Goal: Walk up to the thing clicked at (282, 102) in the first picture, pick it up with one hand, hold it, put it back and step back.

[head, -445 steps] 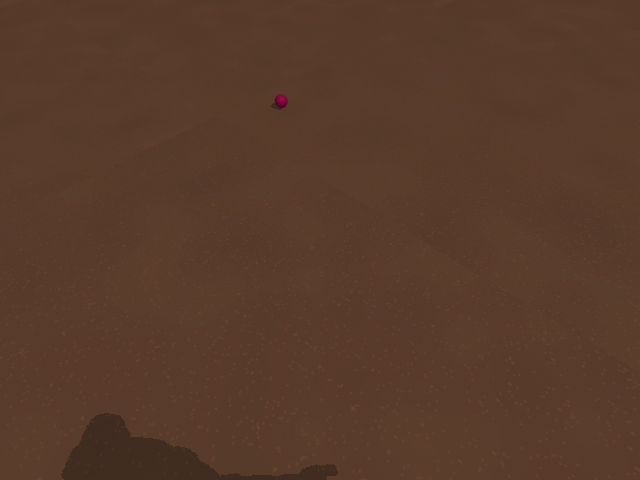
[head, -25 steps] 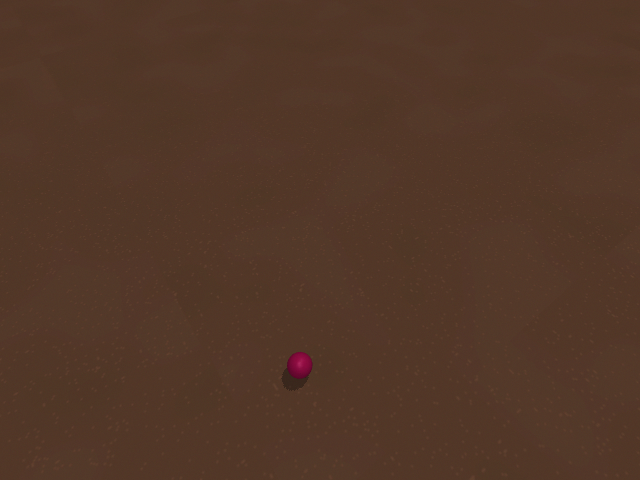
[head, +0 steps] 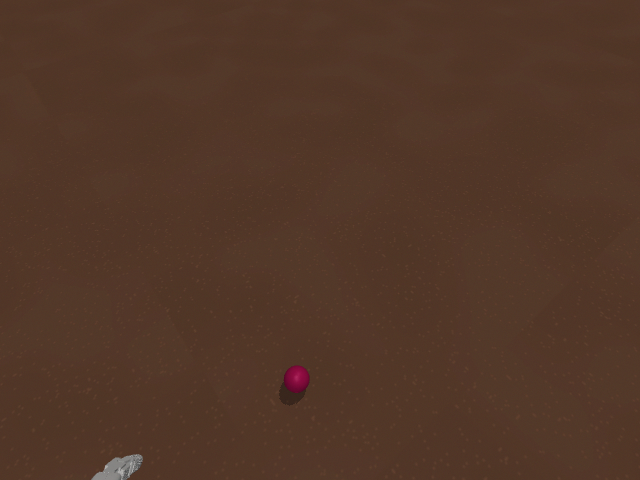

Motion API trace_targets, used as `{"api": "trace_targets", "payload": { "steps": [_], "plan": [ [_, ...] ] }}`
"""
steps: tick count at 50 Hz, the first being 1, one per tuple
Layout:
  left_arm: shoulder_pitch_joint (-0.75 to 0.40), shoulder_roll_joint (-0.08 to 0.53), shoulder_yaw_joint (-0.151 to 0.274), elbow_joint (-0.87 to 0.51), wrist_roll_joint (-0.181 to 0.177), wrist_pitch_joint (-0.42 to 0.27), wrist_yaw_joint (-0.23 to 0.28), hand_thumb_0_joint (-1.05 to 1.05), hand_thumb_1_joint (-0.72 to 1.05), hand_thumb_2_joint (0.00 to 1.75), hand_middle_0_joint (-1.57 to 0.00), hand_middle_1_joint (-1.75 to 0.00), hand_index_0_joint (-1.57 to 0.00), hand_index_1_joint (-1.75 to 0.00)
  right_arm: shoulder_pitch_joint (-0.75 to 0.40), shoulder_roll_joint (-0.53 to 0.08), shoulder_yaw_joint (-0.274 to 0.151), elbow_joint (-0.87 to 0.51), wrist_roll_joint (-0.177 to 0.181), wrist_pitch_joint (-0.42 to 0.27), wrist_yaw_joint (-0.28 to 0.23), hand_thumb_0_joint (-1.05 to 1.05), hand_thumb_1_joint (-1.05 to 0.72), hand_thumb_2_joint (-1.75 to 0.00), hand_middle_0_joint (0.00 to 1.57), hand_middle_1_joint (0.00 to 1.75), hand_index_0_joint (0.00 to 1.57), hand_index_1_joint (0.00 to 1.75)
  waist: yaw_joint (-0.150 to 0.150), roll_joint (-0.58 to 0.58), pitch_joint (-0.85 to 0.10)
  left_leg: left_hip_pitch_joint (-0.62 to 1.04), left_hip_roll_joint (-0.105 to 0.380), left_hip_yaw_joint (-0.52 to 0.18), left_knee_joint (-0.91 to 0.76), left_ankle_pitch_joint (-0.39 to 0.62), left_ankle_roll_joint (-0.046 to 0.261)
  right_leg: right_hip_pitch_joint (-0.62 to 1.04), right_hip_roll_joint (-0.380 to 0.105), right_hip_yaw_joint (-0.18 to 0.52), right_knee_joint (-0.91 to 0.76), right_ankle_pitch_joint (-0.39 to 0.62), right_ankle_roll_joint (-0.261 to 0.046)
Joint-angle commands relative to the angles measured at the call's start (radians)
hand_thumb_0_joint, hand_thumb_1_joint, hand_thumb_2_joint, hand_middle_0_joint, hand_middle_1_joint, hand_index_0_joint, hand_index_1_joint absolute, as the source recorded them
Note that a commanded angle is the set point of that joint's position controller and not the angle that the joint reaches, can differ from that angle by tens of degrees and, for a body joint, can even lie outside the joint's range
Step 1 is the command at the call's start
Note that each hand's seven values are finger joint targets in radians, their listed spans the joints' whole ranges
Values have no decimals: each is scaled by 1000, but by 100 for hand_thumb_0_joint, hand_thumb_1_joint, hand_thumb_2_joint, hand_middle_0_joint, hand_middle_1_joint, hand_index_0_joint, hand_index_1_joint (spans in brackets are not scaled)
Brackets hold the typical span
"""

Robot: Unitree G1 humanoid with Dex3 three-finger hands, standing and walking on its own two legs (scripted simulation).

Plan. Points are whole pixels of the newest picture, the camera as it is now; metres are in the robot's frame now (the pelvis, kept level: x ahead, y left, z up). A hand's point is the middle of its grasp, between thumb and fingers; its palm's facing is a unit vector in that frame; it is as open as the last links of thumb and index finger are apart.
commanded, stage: walk up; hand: left
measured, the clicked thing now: (296, 379) +0.49 +0.13 -0.72
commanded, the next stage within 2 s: none
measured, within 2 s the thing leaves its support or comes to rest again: neither
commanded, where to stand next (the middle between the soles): +0.09 -0.04 m, yaw -3 degrees
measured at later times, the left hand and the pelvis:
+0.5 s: hand out of the picture +0.09 +0.26 -0.14, palm faces -0.06 -0.93 -0.35, open 7.4 cm; pelvis +0.00 +0.00 +0.01, yaw -3 degrees
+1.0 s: hand (133, 479) +0.15 +0.30 -0.16, palm faces -0.03 -0.91 -0.41, open 7.4 cm; pelvis +0.06 +0.02 -0.01, yaw -2 degrees
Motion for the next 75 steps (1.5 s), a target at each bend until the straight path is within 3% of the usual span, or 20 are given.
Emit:
{"api": "trace_targets", "payload": {
  "steps": [1,22,23,25,27,30,31,32,33,42,45,46,47,48,50,63,64,66,69,75],
  "plan": [
    [-41,219,47,-25,-5,-22,8,0,90,90,-20,-30,-20,-30,-79,-224,-42,-50,7,-36,-9,0,-90,-90,20,30,20,30,8,54,-111,-38,143,-129,-184,212,76,130,-31,59,-77,175,-51],
    [-79,225,37,67,7,-10,3,0,90,90,-20,-30,-20,-30,-126,-206,-44,28,13,-15,-6,0,-90,-90,20,30,20,30,-6,-13,-116,76,113,-53,-244,71,45,88,-69,121,-215,186,-52],
    [-4,251,50,46,26,-22,-12,0,90,90,-20,-30,-20,-30,-38,-263,-70,-6,-8,-26,14,0,-90,-90,20,30,20,30,-23,48,-220,132,96,-60,-251,-340,89,111,-10,81,-174,-279,-76],
    [-17,234,56,47,37,-22,-23,0,90,90,-20,-30,-20,-30,-15,-282,-86,-7,-16,-24,24,0,-90,-90,20,30,20,30,-39,117,-89,125,186,-188,-366,-542,142,-86,51,5,-30,-302,-51],
    [19,203,55,27,39,-29,-23,0,90,90,-20,-30,-20,-30,-89,-275,-91,-48,-20,-30,22,0,-90,-90,20,30,20,30,-1,109,20,62,265,-210,-357,-308,179,-85,25,-29,47,-118,-39],
    [132,215,70,40,38,-51,-18,0,90,90,-20,-30,-20,-30,-101,-227,-71,-91,-20,-24,25,0,-90,-90,20,30,20,30,39,77,-44,-67,129,-53,-173,-252,113,161,51,-16,-145,-102,-66],
    [199,237,85,61,45,-53,-10,0,90,90,-20,-30,-20,-30,-102,-192,-59,-105,-12,-17,25,0,-90,-90,20,30,20,30,65,-10,-27,-203,82,-2,-17,-232,81,289,1,96,-232,-153,-85],
    [230,325,105,45,50,-63,-2,0,90,90,-20,-30,-20,-30,-109,-145,-45,-134,-13,-14,27,0,-90,-90,20,30,20,30,79,-206,-11,-409,-32,67,241,-264,32,330,-217,508,-412,-366,-174],
    [216,387,119,21,53,-64,1,0,90,90,-20,-30,-20,-30,-128,-202,-61,-143,-20,-8,17,0,-90,-90,20,30,20,30,86,-152,48,-418,-1,-85,348,-273,36,206,-348,658,-466,-465,-272],
    [19,257,73,-108,10,-32,35,0,90,90,-20,-30,-20,-30,75,-176,-58,-75,21,11,-5,0,-90,-90,20,30,20,30,-25,-210,-61,-109,-8,-29,235,-43,-3,85,-176,74,-103,824,-185],
    [12,255,73,-144,-2,21,30,0,90,90,-20,-30,-20,-30,114,-205,-69,-81,16,-5,-27,0,-90,-90,20,30,20,30,-45,-163,-124,-61,-39,39,-5,169,16,111,-111,31,99,646,-146],
    [17,243,70,-150,-9,33,28,0,90,90,-20,-30,-20,-30,132,-230,-77,-79,12,-13,-32,0,-90,-90,20,30,20,30,-49,-69,-159,-5,-13,22,-75,522,16,100,-62,5,182,511,-99],
    [37,205,62,-163,-23,43,28,0,90,90,-20,-30,-20,-30,123,-288,-95,-96,2,-19,-38,0,-90,-90,20,30,20,30,-46,52,-189,73,126,-133,-88,814,75,4,39,-6,319,288,-52],
    [88,174,57,-165,-31,56,32,0,90,90,-20,-30,-20,-30,119,-337,-101,-122,6,-23,-38,0,-90,-90,20,30,20,30,-32,181,-223,140,302,-367,-140,983,193,-106,138,42,460,-314,-41],
    [92,224,71,-138,-18,80,45,0,90,90,-20,-30,-20,-30,74,-347,-110,-147,17,-18,-48,0,-90,-90,20,30,20,30,-26,134,-237,68,378,-448,-123,863,297,-104,120,182,697,-416,-45],
    [202,197,107,-90,22,37,-7,0,90,90,-20,-30,-20,-30,-41,-303,-83,-231,-18,-18,-43,0,-90,-90,20,30,20,30,44,192,-193,-163,228,-185,33,212,185,174,67,-1,-46,-124,-47],
    [186,230,118,-93,38,23,-5,0,90,90,-20,-30,-20,-30,-6,-254,-67,-223,-12,-10,-40,0,-90,-90,20,30,20,30,36,82,-154,-282,160,-137,147,129,123,225,47,93,-136,-136,-65],
    [75,408,144,-166,50,13,1,0,90,90,-20,-30,-20,-30,-89,-236,-67,-250,2,-14,-59,0,-90,-90,20,30,20,30,62,-217,-71,-334,-33,-148,424,-314,21,-71,-358,652,-273,-111,-305],
    [-32,270,105,-160,35,-18,13,0,90,90,-20,-30,-20,-30,5,-215,-63,-173,23,-26,-39,0,-90,-90,20,30,20,30,-26,-71,-26,-287,-37,-164,445,-157,12,3,-193,329,-152,145,-213],
    [213,358,149,-138,39,-53,-10,0,90,90,-20,-30,-20,-30,-44,-271,-87,-221,-28,-47,27,0,-90,-90,20,30,20,30,91,-158,3,-482,14,-76,267,-188,21,308,-274,491,-278,-426,-276]
  ]
}}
